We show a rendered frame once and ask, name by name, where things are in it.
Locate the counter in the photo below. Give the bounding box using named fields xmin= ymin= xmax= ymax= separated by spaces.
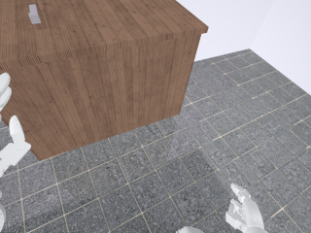
xmin=0 ymin=0 xmax=209 ymax=161

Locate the tap lever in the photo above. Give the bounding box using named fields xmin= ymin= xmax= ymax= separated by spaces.
xmin=28 ymin=4 xmax=41 ymax=24

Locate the left robot hand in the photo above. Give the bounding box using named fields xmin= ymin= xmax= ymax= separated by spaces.
xmin=0 ymin=72 xmax=31 ymax=178

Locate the right robot hand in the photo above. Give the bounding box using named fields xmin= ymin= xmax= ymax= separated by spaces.
xmin=225 ymin=183 xmax=264 ymax=233

